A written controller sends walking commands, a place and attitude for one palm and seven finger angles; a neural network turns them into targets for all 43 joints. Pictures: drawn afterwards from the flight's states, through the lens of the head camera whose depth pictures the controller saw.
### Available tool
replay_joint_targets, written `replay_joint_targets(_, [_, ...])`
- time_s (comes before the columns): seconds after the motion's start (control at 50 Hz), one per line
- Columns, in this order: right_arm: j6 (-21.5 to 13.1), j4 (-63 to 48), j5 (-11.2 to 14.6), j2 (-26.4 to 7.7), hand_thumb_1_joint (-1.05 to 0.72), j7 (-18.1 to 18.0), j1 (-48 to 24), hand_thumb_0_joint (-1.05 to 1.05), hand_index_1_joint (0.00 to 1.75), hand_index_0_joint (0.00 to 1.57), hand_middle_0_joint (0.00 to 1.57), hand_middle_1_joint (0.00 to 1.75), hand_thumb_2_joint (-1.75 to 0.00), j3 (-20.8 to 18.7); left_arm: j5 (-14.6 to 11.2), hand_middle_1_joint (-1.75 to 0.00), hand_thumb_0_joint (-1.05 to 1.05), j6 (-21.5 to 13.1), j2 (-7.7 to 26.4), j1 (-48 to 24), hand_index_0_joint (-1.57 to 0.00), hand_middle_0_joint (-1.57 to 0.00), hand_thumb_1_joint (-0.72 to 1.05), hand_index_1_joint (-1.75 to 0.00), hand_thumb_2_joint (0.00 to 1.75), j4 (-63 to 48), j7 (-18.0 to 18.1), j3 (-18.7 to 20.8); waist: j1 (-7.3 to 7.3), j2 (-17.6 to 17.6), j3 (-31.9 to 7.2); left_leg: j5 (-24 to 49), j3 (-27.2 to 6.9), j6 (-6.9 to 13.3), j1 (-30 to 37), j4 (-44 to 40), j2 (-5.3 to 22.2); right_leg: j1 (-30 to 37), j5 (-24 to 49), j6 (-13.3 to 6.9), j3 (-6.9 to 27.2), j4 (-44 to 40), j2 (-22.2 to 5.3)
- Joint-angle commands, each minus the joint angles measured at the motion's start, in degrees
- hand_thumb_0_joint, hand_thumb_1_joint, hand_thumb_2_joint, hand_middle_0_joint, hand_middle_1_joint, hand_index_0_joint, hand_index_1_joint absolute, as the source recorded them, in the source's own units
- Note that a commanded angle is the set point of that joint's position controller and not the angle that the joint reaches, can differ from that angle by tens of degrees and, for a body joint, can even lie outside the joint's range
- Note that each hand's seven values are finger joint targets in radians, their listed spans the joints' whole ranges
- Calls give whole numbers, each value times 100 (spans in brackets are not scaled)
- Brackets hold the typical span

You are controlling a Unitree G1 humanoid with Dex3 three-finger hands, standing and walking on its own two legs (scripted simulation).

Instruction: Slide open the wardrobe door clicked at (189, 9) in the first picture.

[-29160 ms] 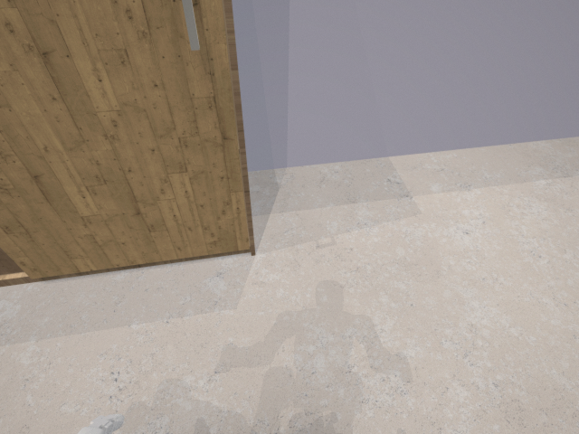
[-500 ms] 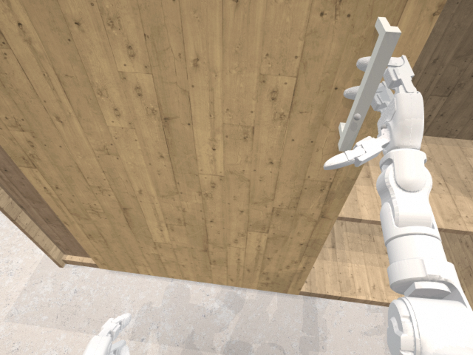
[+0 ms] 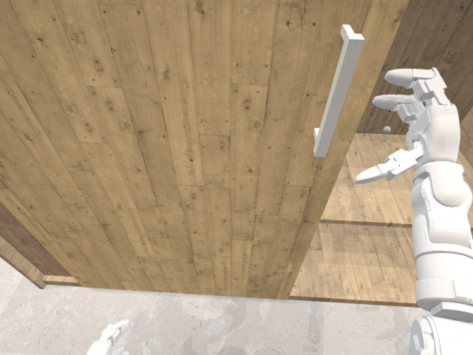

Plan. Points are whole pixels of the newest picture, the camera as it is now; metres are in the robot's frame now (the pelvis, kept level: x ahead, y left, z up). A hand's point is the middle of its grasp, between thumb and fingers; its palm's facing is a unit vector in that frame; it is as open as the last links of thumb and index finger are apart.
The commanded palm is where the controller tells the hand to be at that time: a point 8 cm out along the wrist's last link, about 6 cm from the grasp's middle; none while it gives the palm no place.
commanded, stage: slip the hand off the handle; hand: right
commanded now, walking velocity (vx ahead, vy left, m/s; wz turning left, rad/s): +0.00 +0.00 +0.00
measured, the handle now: (332, 97) +0.45 -0.11 +0.24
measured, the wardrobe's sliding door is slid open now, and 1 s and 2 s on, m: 0.64 0.64 0.64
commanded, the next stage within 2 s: draw the hand back to the body in 0.66 s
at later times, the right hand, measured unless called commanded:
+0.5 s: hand (415, 177) +0.30 -0.19 +0.23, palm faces +0.09 +0.99 -0.13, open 14.7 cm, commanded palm +0.27 -0.23 +0.21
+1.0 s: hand (426, 225) +0.24 -0.20 +0.20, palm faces +0.06 +1.00 -0.07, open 14.7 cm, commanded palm +0.21 -0.24 +0.20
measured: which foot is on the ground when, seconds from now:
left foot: down 0.00-1.00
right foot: down 0.00-1.00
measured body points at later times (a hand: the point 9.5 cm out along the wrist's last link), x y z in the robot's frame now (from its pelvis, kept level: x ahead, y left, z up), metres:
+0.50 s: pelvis +0.00 +0.01 +0.00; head -0.03 +0.02 +0.45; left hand +0.19 +0.23 -0.07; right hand +0.28 -0.24 +0.23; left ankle +0.02 +0.11 -0.73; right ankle -0.01 -0.10 -0.73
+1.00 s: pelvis -0.01 +0.02 +0.00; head -0.07 +0.05 +0.45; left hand +0.19 +0.23 -0.07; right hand +0.23 -0.25 +0.21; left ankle +0.02 +0.11 -0.73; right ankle -0.01 -0.10 -0.73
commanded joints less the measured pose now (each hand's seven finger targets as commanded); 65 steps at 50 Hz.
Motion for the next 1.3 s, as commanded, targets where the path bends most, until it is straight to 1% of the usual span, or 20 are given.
replay_joint_targets(0.0, [-284,-1439,344,-789,55,330,-2184,0,115,25,25,115,-20,-185,-22,-30,0,-372,807,-401,-20,-20,90,-30,90,-847,73,298,-14,-234,-1706,1370,-111,86,456,-264,-5,848,1624,18,280,-361,-45])
replay_joint_targets(0.1, [-38,-1885,430,-667,55,230,-1144,0,115,25,25,115,-20,-311,-38,-30,0,-395,796,-570,-20,-20,90,-30,90,-1041,-16,289,-233,55,-1311,1344,-57,74,552,-227,16,521,1540,10,241,-424,-48])
replay_joint_targets(0.16, [-60,-2734,360,-920,55,8,-787,0,115,25,25,115,-20,-644,17,-30,0,-433,773,-671,-20,-20,90,-30,90,-1179,-63,311,-382,13,-1587,1557,-84,72,804,-145,22,622,1790,6,189,-394,-52])
replay_joint_targets(0.26, [-91,-3427,306,-1059,55,-131,-578,0,115,25,25,115,-20,-812,49,-30,0,-447,725,-855,-20,-20,90,-30,90,-1213,-50,262,-336,10,-1458,1470,-149,39,867,-193,14,548,1543,-42,102,-384,-37])
replay_joint_targets(0.34, [19,-3704,365,-761,55,60,-399,0,115,25,25,115,-20,-477,22,-30,0,-489,672,-967,-20,-20,90,-30,90,-1186,3,216,-210,-247,-1314,1368,-143,20,715,-266,11,643,1379,-57,85,-351,-8])
replay_joint_targets(0.36, [75,-3701,409,-822,55,129,-52,0,115,25,25,115,-20,-591,26,-30,0,-504,668,-963,-20,-20,90,-30,90,-1188,9,213,-289,-294,-1284,1398,-146,33,781,-257,11,623,1394,-44,104,-353,-1])
replay_joint_targets(0.42, [290,-3674,522,-386,55,419,210,0,115,25,25,115,-20,-92,-22,-30,0,-529,657,-1041,-20,-20,90,-30,90,-1212,41,169,-169,-268,-981,1151,-140,0,539,-357,8,615,1107,-55,115,-345,19])
replay_joint_targets(0.56, [515,-4220,885,-695,55,515,827,0,115,25,25,115,-20,-609,-13,-30,0,-596,635,-1262,-20,-20,90,-30,90,-1297,104,95,-335,260,-711,512,-187,-45,617,-516,83,371,609,-61,187,-382,65])
replay_joint_targets(0.64, [323,-4869,859,-856,55,360,899,0,115,25,25,115,-20,-799,23,-30,0,-667,595,-1390,-20,-20,90,-30,90,-1346,91,65,-410,-142,-913,456,-226,-22,715,-458,106,442,663,-51,171,-341,79])
replay_joint_targets(0.7, [209,-4928,750,-619,55,309,906,0,115,25,25,115,-20,-483,44,-30,0,-762,560,-1356,-20,-20,90,-30,90,-1275,74,37,-333,-387,-775,338,-205,-1,547,-461,76,484,573,-38,202,-337,82])
replay_joint_targets(0.76, [254,-4816,718,-588,55,351,1107,0,115,25,25,115,-20,-390,37,-30,0,-825,585,-1295,-20,-20,90,-30,90,-1228,109,55,-294,-216,-615,145,-218,-33,475,-536,84,398,402,-58,225,-342,63])
replay_joint_targets(0.78, [1162,-4083,869,-693,55,425,1551,0,115,25,25,115,-20,-441,-121,-30,0,-791,640,-1489,-20,-20,90,-30,90,-1199,155,23,-468,-410,-630,24,-286,6,719,-631,167,230,145,-47,220,-514,29])
replay_joint_targets(0.8, [1578,-4636,920,-595,55,474,1234,0,115,25,25,115,-20,-322,-159,-30,0,-746,601,-1594,-20,-20,90,-30,90,-1298,198,-18,-444,-468,-561,-69,-269,-29,735,-739,205,307,121,-63,214,-562,62])
replay_joint_targets(0.88, [2602,-4765,1027,-1091,55,473,1566,0,115,25,25,115,-20,-949,-166,-30,0,-662,658,-1773,-20,-20,90,-30,90,-1349,272,-30,-565,48,-685,48,-366,-82,1023,-822,262,269,453,-96,231,-521,54])
replay_joint_targets(0.94, [3297,-5132,1243,-1284,55,545,1397,0,115,25,25,115,-20,-1277,-211,-30,0,-607,682,-2038,-20,-20,90,-30,90,-1408,259,-63,-621,10,-1029,516,-373,-106,1297,-743,292,430,854,-107,242,-510,47])
replay_joint_targets(1.04, [3048,-5443,1362,-909,55,529,1692,0,115,25,25,115,-20,-1144,-178,-30,0,-813,673,-1812,-20,-20,90,-30,90,-1363,226,-63,-503,-34,-768,877,-92,-86,925,-612,120,799,1057,-75,293,-527,39])
replay_joint_targets(1.12, [3131,-5034,1210,-639,55,622,1864,0,115,25,25,115,-20,-753,-212,-30,0,-789,718,-1727,-20,-20,90,-30,90,-1242,228,-31,-410,-124,-71,128,-93,-79,451,-813,80,651,505,-81,312,-618,40])
replay_joint_targets(1.16, [3288,-4996,1128,-801,55,611,1739,0,115,25,25,115,-20,-779,-242,-30,0,-743,719,-1770,-20,-20,90,-30,90,-1253,267,-43,-396,-294,114,-361,-123,-73,338,-891,114,537,119,-86,326,-698,53])
replay_joint_targets(1.26, [3153,-5733,1082,-1151,37,483,1527,0,104,24,24,104,-29,-1091,-176,-30,0,-797,688,-1858,-20,-20,90,-30,90,-1410,312,-54,-482,-381,-475,-456,-108,-39,674,-821,119,737,159,-87,377,-734,79])
replay_joint_targets(1.28, [2209,-6511,300,-1571,33,-424,1473,0,102,24,24,102,-31,-1203,135,-30,0,-893,554,-1929,-20,-20,90,-30,90,-1349,232,20,-517,-249,-26,-525,-250,-81,566,-1174,179,479,157,-56,345,-735,98])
